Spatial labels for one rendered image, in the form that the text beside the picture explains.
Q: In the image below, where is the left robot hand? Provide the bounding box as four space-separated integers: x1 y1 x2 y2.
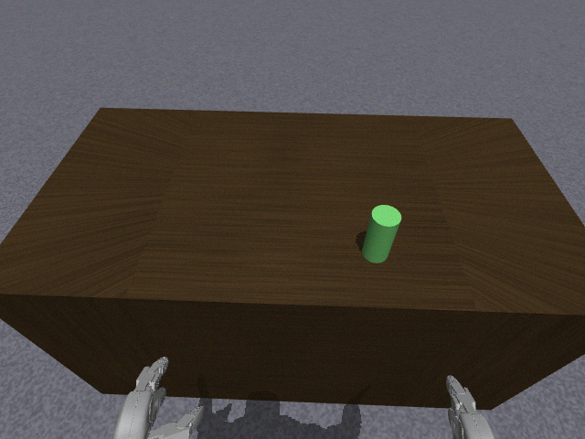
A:
113 357 204 439

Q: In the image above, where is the can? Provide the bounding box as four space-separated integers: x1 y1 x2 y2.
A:
362 205 401 263

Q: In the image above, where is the right robot hand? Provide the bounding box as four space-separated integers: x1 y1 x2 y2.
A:
446 375 495 439

